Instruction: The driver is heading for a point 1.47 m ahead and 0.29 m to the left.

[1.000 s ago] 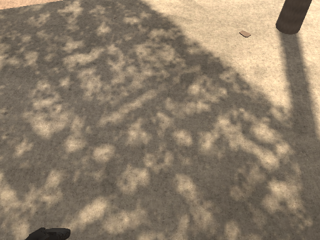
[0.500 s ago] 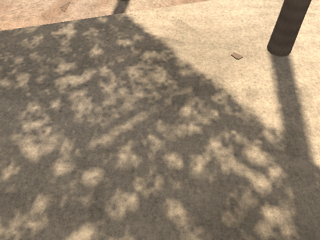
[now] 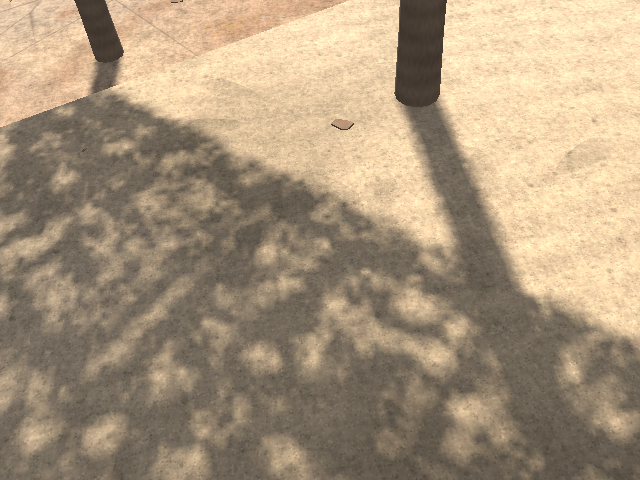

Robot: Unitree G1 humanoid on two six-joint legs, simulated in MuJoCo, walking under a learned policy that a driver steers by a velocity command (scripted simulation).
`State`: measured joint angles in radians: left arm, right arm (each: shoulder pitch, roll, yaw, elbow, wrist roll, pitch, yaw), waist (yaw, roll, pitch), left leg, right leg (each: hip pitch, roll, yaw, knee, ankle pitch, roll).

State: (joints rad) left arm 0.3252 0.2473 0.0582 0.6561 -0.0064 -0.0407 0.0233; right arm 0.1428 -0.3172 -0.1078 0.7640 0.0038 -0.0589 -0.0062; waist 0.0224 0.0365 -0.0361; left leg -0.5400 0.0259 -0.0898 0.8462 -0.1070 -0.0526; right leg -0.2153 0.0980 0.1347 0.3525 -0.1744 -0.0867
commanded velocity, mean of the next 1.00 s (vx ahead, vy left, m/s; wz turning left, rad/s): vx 0.47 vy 0.00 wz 0.24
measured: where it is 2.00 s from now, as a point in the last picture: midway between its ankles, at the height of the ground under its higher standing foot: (241, 316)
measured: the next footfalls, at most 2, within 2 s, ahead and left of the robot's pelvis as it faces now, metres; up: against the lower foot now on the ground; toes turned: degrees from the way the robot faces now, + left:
left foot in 0.36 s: +0.19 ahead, +0.19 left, -0.06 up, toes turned -4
right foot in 0.80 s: +0.54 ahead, +0.06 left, -0.06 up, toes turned +20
